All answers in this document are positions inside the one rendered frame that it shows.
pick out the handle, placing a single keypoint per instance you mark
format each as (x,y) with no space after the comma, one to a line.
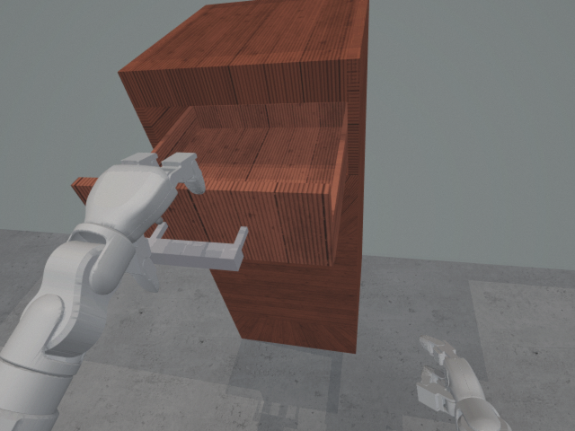
(213,255)

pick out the right robot hand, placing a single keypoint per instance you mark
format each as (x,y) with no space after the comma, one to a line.
(442,391)

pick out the left robot hand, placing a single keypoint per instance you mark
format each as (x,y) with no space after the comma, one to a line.
(131,196)

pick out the drawer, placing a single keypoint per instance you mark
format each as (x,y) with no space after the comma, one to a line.
(279,169)

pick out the left robot forearm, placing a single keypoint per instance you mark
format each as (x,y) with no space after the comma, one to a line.
(64,320)

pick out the right robot forearm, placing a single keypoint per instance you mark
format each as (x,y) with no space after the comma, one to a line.
(474,414)

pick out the cabinet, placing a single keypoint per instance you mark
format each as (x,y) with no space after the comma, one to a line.
(267,52)

